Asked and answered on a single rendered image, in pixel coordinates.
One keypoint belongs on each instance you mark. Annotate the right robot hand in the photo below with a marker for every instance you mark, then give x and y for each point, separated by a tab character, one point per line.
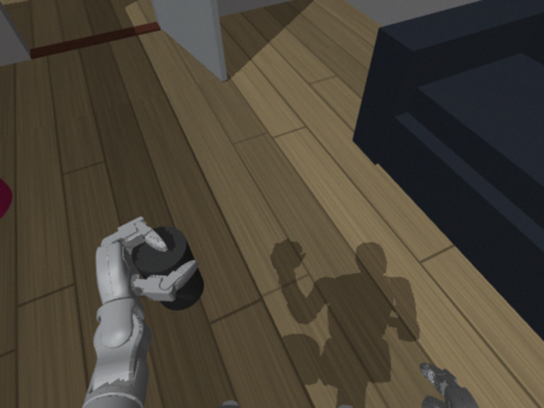
446	384

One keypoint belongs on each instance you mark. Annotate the left robot hand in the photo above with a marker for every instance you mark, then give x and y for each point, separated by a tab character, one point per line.
118	277

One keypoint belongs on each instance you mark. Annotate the can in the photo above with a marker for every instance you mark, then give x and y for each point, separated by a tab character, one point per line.
150	261

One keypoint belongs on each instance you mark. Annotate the sofa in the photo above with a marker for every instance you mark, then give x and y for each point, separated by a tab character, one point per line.
453	111

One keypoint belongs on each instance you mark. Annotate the left robot arm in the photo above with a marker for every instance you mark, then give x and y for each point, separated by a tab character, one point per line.
121	341

